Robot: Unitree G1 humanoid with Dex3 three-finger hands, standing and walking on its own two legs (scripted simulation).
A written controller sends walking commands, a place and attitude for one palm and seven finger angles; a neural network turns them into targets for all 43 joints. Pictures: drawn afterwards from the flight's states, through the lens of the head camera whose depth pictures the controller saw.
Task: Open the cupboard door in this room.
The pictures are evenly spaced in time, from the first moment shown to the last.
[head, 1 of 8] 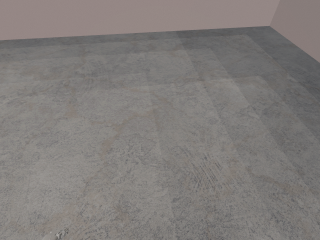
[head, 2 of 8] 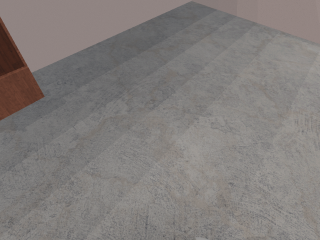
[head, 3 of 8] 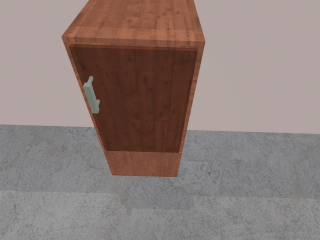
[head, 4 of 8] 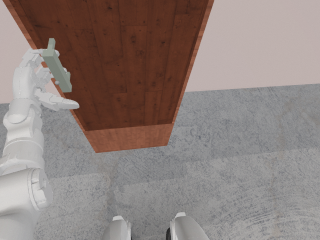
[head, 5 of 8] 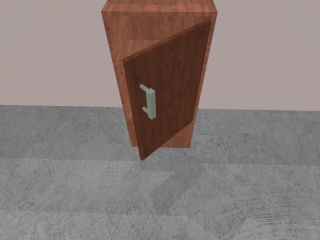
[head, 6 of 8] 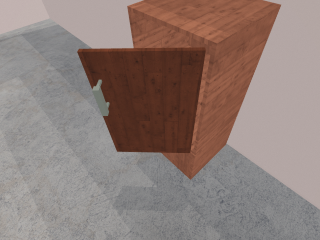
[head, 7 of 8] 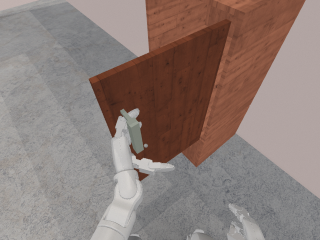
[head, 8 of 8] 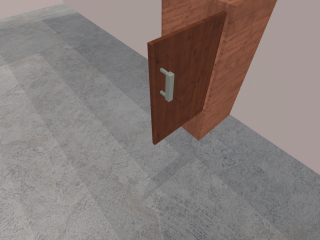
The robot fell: no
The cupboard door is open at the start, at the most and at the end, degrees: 0 89 89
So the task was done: yes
